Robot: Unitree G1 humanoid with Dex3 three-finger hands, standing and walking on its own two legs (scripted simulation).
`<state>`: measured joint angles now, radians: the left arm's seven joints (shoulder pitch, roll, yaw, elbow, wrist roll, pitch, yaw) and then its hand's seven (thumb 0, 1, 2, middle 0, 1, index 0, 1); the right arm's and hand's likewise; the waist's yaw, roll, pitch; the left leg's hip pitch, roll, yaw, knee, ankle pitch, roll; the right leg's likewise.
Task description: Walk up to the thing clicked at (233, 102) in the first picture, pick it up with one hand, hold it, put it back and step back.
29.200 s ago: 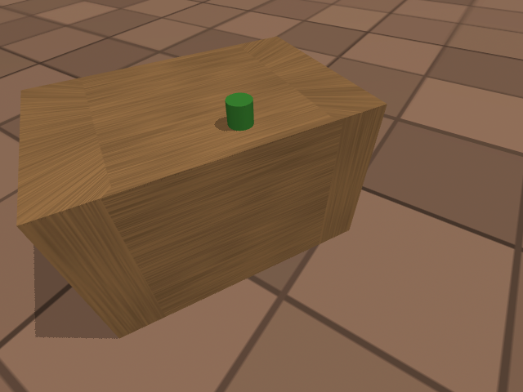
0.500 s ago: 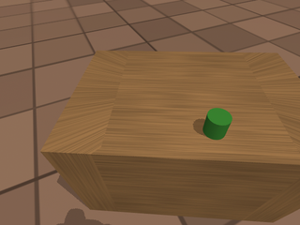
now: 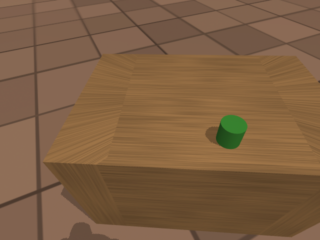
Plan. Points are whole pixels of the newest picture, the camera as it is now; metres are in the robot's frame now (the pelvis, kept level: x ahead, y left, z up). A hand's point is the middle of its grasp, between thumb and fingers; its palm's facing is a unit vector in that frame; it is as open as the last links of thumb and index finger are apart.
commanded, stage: stand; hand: right
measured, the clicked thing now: (230, 132) +0.49 -0.22 -0.04
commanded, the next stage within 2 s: step back in 0.78 s
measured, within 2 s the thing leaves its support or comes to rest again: neither
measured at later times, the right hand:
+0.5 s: hand out of the picture +0.07 -0.25 -0.16, palm faces -0.04 +0.94 -0.33, open 7.4 cm
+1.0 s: hand out of the picture +0.06 -0.26 -0.17, palm faces -0.03 +0.92 -0.38, open 7.4 cm
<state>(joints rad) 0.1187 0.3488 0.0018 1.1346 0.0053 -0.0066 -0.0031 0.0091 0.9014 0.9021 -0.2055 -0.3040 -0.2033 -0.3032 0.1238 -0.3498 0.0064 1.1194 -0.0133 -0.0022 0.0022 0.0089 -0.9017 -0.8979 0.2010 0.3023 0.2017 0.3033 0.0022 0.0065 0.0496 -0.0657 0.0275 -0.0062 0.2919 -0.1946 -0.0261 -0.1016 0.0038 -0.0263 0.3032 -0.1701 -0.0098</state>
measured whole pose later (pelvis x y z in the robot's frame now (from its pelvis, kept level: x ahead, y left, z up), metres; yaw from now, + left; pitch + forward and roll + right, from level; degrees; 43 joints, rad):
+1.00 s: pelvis -0.04 +0.01 -0.01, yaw +0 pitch -1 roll +0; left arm 0.07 0.37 0.06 0.99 0.01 0.03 0.01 0.01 0.90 0.90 -0.21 -0.30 -0.20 -0.30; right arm 0.08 -0.40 -0.04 1.01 0.00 0.04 0.01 0.01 -0.90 -0.90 0.20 0.30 0.20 0.30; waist 0.01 0.00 0.16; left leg -0.31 -0.02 -0.03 0.76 -0.45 0.03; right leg -0.26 -0.02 -0.01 0.49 -0.21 -0.01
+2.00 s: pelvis -0.25 +0.07 -0.03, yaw +2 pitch -2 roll +0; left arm 0.08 0.36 0.06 0.74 0.03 0.06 0.00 0.01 0.90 0.90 -0.21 -0.30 -0.21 -0.30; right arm 0.18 -0.41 -0.05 0.88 -0.02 0.03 -0.02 0.01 -0.90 -0.90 0.20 0.30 0.20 0.30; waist 0.00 0.00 0.20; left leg -0.24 -0.03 -0.05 0.68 -0.42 0.00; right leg -0.42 -0.02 -0.06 0.64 -0.18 -0.02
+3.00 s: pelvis -0.57 +0.02 -0.02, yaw +2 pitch -1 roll -1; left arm 0.11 0.38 0.07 0.79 0.01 0.10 0.00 0.01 0.90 0.90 -0.21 -0.30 -0.20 -0.30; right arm 0.20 -0.36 -0.03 0.88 -0.05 0.03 -0.02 0.01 -0.90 -0.90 0.21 0.30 0.21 0.30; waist -0.01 -0.04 0.14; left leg -0.30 0.02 -0.03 0.59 -0.27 0.02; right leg -0.48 0.10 0.13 1.20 -0.52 -0.01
